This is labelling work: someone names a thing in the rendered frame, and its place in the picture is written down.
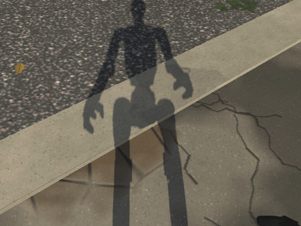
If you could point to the robot right hand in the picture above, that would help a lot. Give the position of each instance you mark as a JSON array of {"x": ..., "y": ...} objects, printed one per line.
[{"x": 276, "y": 221}]

